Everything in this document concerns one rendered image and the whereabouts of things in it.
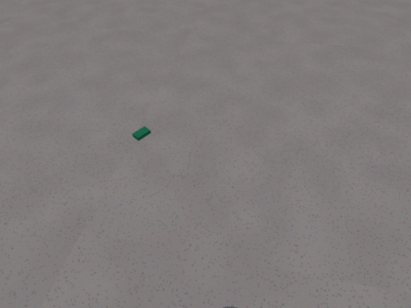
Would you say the small box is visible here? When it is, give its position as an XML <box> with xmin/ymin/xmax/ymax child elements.
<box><xmin>132</xmin><ymin>126</ymin><xmax>151</xmax><ymax>141</ymax></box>

